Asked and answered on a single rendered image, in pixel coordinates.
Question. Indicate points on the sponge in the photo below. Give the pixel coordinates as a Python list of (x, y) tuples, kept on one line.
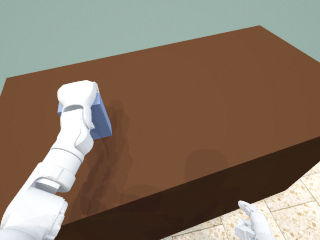
[(99, 118)]

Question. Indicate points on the table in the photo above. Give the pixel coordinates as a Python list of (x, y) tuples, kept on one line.
[(197, 126)]

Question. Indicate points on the robot left forearm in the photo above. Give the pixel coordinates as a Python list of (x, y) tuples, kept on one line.
[(56, 173)]

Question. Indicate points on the left robot hand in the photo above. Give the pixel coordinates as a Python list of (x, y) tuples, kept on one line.
[(81, 91)]

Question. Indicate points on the right robot hand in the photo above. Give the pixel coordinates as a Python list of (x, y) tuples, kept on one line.
[(258, 224)]

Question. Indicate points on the robot left upper arm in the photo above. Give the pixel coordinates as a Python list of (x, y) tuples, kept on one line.
[(37, 216)]

